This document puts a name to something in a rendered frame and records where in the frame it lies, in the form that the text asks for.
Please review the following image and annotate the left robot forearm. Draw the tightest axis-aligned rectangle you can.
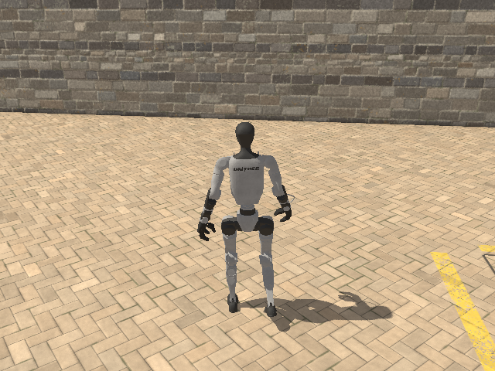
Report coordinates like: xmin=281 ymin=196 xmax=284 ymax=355
xmin=200 ymin=188 xmax=217 ymax=224

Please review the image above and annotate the left robot upper arm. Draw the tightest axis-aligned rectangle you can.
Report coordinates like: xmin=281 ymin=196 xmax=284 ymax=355
xmin=209 ymin=156 xmax=230 ymax=200

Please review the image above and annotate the robot torso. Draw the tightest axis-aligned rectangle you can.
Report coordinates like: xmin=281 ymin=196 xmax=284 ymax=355
xmin=228 ymin=151 xmax=264 ymax=232

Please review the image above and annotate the robot right thigh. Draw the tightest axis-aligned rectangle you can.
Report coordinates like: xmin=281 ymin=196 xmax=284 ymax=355
xmin=258 ymin=216 xmax=274 ymax=267

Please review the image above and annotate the right robot upper arm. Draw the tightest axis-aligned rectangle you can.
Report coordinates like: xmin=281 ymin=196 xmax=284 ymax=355
xmin=262 ymin=155 xmax=284 ymax=197

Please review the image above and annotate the robot right hand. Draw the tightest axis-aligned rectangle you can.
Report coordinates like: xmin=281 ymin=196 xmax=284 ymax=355
xmin=274 ymin=208 xmax=292 ymax=222

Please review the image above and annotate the robot left hand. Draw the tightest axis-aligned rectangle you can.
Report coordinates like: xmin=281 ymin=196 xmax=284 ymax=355
xmin=197 ymin=221 xmax=216 ymax=241

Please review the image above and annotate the right robot forearm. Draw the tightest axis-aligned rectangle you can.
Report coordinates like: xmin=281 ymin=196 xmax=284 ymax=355
xmin=276 ymin=185 xmax=291 ymax=211

